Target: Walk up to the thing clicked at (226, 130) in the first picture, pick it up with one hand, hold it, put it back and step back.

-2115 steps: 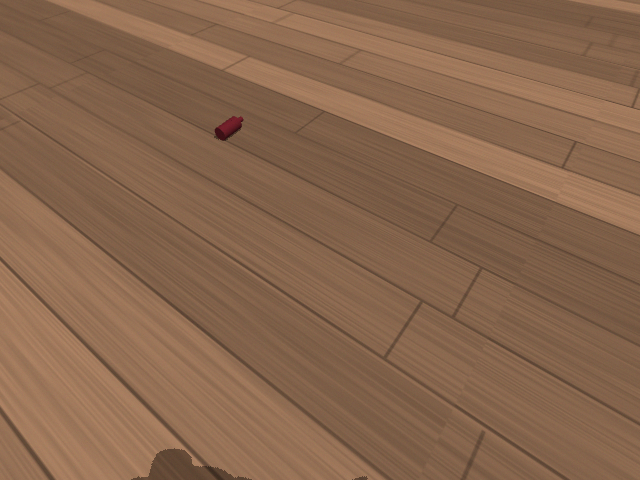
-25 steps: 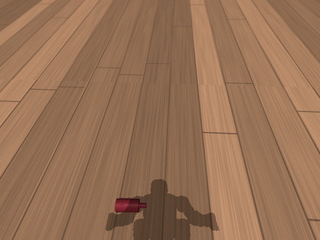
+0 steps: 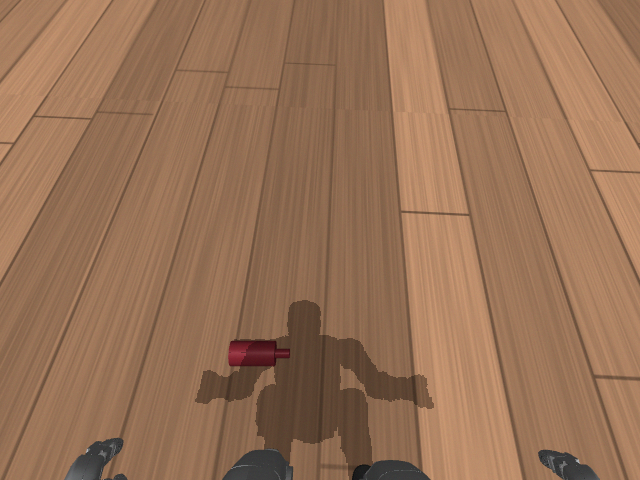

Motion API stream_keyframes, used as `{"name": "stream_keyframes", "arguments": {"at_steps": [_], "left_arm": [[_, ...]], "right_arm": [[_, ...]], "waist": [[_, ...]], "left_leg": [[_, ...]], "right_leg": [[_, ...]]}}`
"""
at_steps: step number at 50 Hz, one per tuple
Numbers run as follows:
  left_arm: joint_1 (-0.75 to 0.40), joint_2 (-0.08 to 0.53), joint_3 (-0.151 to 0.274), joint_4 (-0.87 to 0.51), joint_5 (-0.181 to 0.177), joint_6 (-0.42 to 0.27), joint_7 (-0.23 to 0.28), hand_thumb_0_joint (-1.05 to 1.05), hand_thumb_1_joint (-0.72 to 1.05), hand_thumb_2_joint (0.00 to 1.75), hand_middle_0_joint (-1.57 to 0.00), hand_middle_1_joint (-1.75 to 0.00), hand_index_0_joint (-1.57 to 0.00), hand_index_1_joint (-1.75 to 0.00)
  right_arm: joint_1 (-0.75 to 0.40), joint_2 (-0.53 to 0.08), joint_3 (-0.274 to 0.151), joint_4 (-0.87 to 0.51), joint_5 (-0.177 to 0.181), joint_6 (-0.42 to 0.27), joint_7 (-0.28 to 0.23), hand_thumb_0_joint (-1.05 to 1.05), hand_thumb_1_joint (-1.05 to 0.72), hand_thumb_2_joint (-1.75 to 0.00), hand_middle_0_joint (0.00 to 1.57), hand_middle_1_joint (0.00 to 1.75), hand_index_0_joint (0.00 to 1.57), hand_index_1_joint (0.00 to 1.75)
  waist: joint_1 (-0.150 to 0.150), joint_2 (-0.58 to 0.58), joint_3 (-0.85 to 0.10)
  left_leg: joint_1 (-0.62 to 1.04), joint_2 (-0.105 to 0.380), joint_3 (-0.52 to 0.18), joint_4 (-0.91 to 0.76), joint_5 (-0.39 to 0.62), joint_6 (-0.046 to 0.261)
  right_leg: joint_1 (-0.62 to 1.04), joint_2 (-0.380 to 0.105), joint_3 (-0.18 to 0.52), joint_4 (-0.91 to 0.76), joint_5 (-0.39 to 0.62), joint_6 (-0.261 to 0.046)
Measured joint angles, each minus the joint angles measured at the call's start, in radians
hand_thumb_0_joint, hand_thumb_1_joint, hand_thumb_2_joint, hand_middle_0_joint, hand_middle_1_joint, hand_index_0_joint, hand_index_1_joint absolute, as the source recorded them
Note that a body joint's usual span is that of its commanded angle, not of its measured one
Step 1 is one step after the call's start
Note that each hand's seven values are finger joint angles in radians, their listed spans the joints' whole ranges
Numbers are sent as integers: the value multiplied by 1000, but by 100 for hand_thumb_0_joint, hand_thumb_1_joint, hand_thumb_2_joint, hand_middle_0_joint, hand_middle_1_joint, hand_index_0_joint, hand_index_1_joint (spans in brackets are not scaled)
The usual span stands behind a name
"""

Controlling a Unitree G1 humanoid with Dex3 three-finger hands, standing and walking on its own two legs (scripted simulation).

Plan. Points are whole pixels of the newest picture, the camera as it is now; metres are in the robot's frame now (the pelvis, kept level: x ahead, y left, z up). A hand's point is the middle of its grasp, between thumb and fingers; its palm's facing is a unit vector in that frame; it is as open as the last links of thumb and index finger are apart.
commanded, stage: step back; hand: left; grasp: from above
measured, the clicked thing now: (260, 353) +0.46 +0.19 -0.74
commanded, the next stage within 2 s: none
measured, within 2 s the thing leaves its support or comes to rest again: neither
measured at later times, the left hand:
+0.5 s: hand out of the picture +0.03 +0.29 -0.17, palm faces -0.11 -0.91 -0.40, open 7.4 cm
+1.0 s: hand out of the picture -0.11 +0.29 -0.16, palm faces -0.03 -0.94 -0.35, open 7.4 cm
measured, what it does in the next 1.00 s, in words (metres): walks backwards: right foot, then left foot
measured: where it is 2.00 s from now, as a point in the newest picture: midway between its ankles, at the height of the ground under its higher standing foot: outside the picture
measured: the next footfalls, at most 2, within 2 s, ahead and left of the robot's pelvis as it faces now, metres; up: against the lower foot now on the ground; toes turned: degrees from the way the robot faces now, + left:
right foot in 0.52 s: -0.09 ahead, -0.09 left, +0.00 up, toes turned -1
left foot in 0.90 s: -0.19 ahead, +0.14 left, +0.00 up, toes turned -4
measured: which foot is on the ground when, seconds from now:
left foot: down 0.00-0.54, up 0.56-0.88, down 0.90-1.00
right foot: down 0.00-0.08, up 0.10-0.50, down 0.52-0.92, up 0.94-1.00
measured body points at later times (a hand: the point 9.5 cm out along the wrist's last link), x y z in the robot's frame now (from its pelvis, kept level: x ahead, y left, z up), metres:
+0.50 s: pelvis -0.10 +0.03 -0.02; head -0.03 +0.02 +0.42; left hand +0.04 +0.33 -0.14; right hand -0.01 -0.28 -0.14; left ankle -0.03 +0.13 -0.74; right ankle -0.13 -0.10 -0.73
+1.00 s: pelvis -0.24 +0.03 -0.01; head -0.18 +0.05 +0.43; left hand -0.11 +0.33 -0.14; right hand -0.17 -0.28 -0.12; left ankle -0.23 +0.14 -0.74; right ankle -0.19 -0.09 -0.70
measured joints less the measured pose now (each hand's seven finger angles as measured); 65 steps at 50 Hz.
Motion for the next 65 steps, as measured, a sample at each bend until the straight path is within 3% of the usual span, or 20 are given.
{"name": "stream_keyframes", "arguments": {"at_steps": [3,5,9,11,14,21,24,26,28,31,34,36,42,44,47,50,52,55,60,65], "left_arm": [[-9,6,-6,-37,-3,13,-2,1,90,90,-21,-30,-20,-30],[-30,18,-5,-54,-16,25,-4,1,90,90,-21,-30,-20,-30],[-37,22,-5,-73,-17,43,12,0,90,90,-21,-30,-20,-30],[-26,16,-8,-77,-21,45,11,0,91,90,-20,-30,-20,-30],[-2,8,-7,-96,-18,43,4,0,91,90,-21,-30,-20,-30],[38,7,8,-122,-12,39,-3,0,90,90,-21,-30,-20,-30],[52,10,14,-124,-9,32,-8,0,90,90,-21,-30,-20,-30],[66,8,18,-119,-3,23,-11,0,90,90,-21,-30,-20,-30],[74,-18,17,-107,7,15,-13,0,90,90,-21,-30,-20,-30],[109,-26,7,-118,11,16,-23,0,90,90,-21,-30,-20,-30],[125,-36,8,-130,8,20,-18,1,90,90,-21,-30,-20,-30],[116,-39,9,-144,10,22,-15,1,90,90,-21,-30,-20,-30],[64,-28,7,-213,11,14,-4,1,90,90,-21,-30,-20,-30],[48,-17,4,-227,5,19,-6,0,90,90,-21,-30,-20,-30],[32,8,7,-216,-5,37,-10,0,90,90,-21,-30,-20,-30],[51,-1,9,-181,-3,56,-7,0,90,90,-21,-30,-20,-30],[69,1,12,-171,-9,57,-9,1,90,90,-21,-30,-20,-30],[100,13,22,-169,-12,50,-14,1,90,90,-21,-30,-20,-30],[126,28,32,-158,-6,41,-10,1,90,90,-21,-30,-20,-30],[131,19,29,-124,-1,23,-16,1,90,90,-21,-30,-20,-30]], "right_arm": [[28,-18,-9,-15,-7,-6,-1,0,-90,-90,20,30,20,30],[31,-6,-19,-11,-19,-10,-7,0,-90,-90,20,30,20,30],[44,32,-7,-30,-27,-10,-5,0,-90,-90,20,30,20,30],[48,42,-1,-42,-29,-10,-11,0,-90,-90,20,30,20,30],[47,47,4,-66,-23,-16,-22,0,-90,-90,20,30,20,30],[21,49,10,-123,-17,-24,-29,0,-90,-90,21,30,20,30],[10,37,11,-139,-19,-19,-23,0,-90,-90,21,30,20,30],[4,25,10,-142,-15,-11,-18,0,-90,-90,21,30,20,30],[-5,2,2,-129,-7,2,-18,0,-90,-90,21,30,20,30],[11,1,-6,-107,-2,20,-23,0,-90,-90,20,30,20,30],[37,-10,-4,-100,7,17,-20,0,-90,-90,20,30,20,30],[58,-21,-2,-100,10,10,-24,0,-90,-90,20,30,20,30],[86,-33,2,-100,4,3,-32,0,-90,-90,20,30,20,30],[86,-28,0,-100,-3,-2,-29,0,-90,-90,20,30,20,30],[71,13,-2,-94,-21,-9,-21,0,-90,-90,20,30,20,30],[84,26,9,-107,-32,-13,-7,0,-90,-90,20,30,20,30],[88,34,14,-108,-36,-12,-9,0,-90,-90,20,30,20,30],[74,42,15,-120,-33,-15,-13,0,-90,-90,21,30,20,30],[27,30,7,-168,-26,-24,-20,0,-90,-90,21,30,20,30],[-22,-7,0,-199,-23,-8,-14,0,-90,-90,21,30,20,30]], "waist": [[-13,6,0],[-12,-21,22],[-21,-27,40],[-25,-17,32],[-21,-5,30],[-11,10,48],[-6,18,47],[-1,29,37],[-15,90,41],[6,69,7],[16,49,-18],[14,48,-27],[4,44,4],[-2,33,18],[15,-43,50],[-11,-13,21],[-9,-3,-2],[11,-7,-24],[27,-4,-3],[31,37,21]], "left_leg": [[67,30,8,-170,160,-6],[90,12,20,-208,125,-9],[80,22,26,-211,144,8],[76,34,30,-240,170,12],[66,42,47,-261,195,15],[14,55,88,-218,214,14],[-24,66,105,-174,213,2],[-56,78,111,-127,205,-11],[-76,103,63,-84,188,-18],[-126,5,-13,138,-28,-33],[-139,-66,-65,328,-42,-41],[-127,-80,-86,372,-33,-52],[15,-5,-44,72,-54,-60],[76,19,-15,-101,11,-50],[109,-11,31,-178,115,-17],[79,28,3,-169,131,-5],[71,52,-3,-203,164,-8],[48,72,12,-242,211,-16],[-17,94,36,-219,251,-22],[-109,129,48,-130,267,-56]], "right_leg": [[-52,-7,-7,78,-30,28],[-92,-17,25,164,-64,24],[-170,101,119,472,-322,1],[-196,140,132,592,-323,-1],[-195,151,142,664,-288,6],[-106,97,125,490,-286,33],[-55,61,86,331,-252,25],[-4,49,62,184,-155,10],[10,85,28,163,-127,-2],[-13,60,43,170,-115,-17],[-22,34,55,112,-62,-15],[-41,27,46,83,-29,-13],[-110,18,-4,90,22,-5],[-141,11,-20,127,23,2],[-170,-13,25,190,-7,7],[-216,85,80,433,-246,6],[-234,133,114,597,-269,1],[-218,150,148,708,-248,9],[-105,95,136,536,-277,44],[24,48,53,172,-174,24]]}}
